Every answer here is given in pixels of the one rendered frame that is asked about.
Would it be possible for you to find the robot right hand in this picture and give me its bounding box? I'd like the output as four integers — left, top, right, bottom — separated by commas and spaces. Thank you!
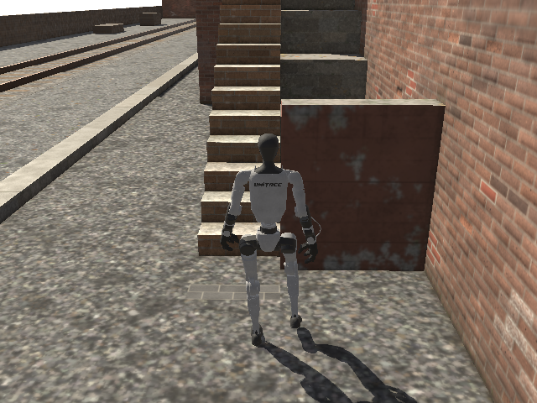
298, 241, 318, 264

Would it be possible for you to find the humanoid robot torso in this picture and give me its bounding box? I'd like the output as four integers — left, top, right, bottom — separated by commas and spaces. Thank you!
249, 165, 289, 252

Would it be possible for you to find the robot left shin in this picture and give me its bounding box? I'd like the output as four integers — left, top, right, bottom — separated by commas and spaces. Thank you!
246, 281, 260, 334

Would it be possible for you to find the robot right forearm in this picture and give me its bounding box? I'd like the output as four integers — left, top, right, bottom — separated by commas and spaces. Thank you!
300, 204, 316, 244

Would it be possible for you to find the left robot upper arm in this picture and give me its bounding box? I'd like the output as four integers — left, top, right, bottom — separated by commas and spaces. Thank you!
228, 170, 251, 216

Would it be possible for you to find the robot left forearm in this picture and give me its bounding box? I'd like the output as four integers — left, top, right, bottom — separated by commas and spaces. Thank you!
222, 203, 237, 237

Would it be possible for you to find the robot left hand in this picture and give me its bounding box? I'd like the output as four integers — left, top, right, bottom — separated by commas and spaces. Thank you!
220, 233, 239, 251

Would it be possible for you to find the right robot upper arm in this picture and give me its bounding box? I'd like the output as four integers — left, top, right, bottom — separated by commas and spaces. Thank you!
286, 170, 308, 217

